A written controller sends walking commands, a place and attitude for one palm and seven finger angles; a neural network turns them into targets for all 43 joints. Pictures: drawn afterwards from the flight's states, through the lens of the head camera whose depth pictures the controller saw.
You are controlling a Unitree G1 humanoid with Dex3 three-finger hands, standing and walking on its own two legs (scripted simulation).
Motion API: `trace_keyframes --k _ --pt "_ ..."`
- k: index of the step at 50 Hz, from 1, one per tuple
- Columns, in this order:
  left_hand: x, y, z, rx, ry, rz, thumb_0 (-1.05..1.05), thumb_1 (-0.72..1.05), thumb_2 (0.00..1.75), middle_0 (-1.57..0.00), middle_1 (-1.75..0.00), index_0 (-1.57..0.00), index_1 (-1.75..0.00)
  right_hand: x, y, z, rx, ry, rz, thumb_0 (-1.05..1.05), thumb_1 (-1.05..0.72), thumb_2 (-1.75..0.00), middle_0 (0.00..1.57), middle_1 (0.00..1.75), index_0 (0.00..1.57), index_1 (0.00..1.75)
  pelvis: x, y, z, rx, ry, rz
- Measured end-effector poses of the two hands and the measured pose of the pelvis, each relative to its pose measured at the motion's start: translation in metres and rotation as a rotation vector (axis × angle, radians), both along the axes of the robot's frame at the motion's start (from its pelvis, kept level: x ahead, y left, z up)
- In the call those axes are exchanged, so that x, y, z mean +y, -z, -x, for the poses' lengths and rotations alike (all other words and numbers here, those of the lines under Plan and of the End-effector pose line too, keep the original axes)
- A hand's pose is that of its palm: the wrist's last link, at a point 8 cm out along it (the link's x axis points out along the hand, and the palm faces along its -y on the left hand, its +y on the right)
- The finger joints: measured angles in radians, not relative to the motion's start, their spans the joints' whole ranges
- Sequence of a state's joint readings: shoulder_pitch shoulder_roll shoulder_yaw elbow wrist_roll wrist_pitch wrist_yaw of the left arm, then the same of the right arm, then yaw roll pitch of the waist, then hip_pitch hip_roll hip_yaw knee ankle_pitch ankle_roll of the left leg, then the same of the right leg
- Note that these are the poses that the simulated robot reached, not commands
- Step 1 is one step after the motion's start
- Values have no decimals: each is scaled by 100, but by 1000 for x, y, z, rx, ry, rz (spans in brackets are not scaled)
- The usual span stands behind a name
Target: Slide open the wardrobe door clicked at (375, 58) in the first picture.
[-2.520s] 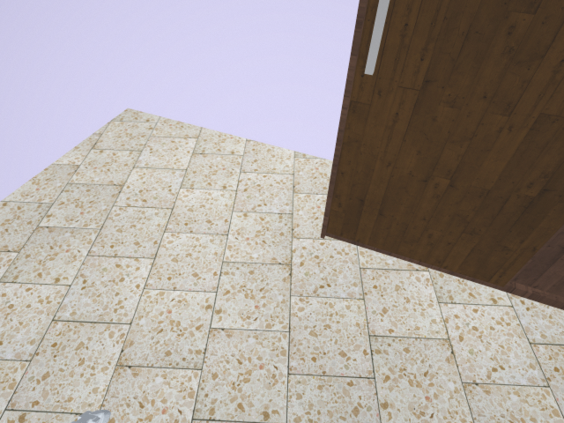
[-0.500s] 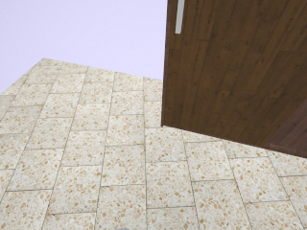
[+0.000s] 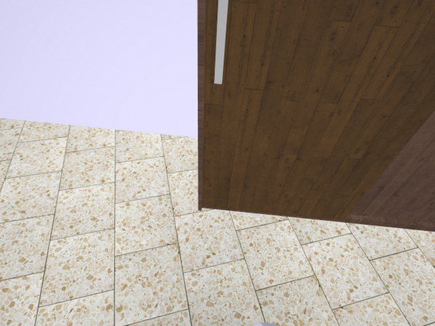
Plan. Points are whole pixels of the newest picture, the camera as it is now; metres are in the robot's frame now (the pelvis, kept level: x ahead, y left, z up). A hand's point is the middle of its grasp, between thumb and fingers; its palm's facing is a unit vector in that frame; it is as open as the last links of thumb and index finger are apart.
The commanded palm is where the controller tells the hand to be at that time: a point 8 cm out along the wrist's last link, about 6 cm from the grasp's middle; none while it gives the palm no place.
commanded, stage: take the last steps up to it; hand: left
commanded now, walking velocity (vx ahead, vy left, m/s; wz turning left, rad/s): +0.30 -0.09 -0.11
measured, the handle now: (222, 28) +0.77 +0.05 +0.20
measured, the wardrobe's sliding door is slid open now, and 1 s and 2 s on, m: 0.00 0.00 0.00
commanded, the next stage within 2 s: come to a stop and stand still in 0.60 s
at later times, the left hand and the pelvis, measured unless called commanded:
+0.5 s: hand out of the picture +0.12 +0.13 -0.17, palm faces +0.02 -0.98 -0.18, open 7.3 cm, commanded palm none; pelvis +0.16 -0.05 +0.00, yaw -2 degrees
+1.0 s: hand (174, 231) +0.38 +0.14 -0.17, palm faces -0.01 -0.96 -0.27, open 7.3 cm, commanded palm none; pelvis +0.30 -0.06 -0.01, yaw -2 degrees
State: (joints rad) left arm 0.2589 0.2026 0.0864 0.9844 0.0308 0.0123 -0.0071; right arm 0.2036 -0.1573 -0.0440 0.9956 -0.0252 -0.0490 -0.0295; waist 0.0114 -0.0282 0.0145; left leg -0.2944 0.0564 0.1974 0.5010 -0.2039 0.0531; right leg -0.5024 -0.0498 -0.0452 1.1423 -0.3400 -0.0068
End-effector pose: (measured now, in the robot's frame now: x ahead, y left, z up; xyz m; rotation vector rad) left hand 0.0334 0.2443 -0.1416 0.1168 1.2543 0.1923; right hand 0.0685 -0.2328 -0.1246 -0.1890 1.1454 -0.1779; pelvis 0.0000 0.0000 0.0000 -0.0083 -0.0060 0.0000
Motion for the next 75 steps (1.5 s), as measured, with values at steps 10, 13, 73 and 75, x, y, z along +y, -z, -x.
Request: trace_keyframes --k 10,13,73,75 --pt "-35 -15 -99 -44 128 1 0 91 90 -20 -30 -20 -30 -28 13 59 246 144 -39 0 -91 -89 20 30 20 30 -21 -4 -52 17 31 -11" --pt "-52 -9 -116 -48 135 -7 0 91 90 -20 -30 -20 -30 -36 23 67 325 168 -66 0 -91 -89 20 30 20 30 -36 4 -71 15 37 -10" --pt "-31 8 -255 52 -9 22 1 91 90 -20 -30 -20 -30 -19 -1 -222 141 20 14 0 -92 -89 20 30 20 30 -23 -3 -253 -3 -3 9" --pt "-29 6 -240 84 -11 18 1 91 90 -20 -30 -20 -30 -17 -1 -216 153 24 10 0 -92 -89 20 30 20 30 -20 -5 -251 -1 0 7"
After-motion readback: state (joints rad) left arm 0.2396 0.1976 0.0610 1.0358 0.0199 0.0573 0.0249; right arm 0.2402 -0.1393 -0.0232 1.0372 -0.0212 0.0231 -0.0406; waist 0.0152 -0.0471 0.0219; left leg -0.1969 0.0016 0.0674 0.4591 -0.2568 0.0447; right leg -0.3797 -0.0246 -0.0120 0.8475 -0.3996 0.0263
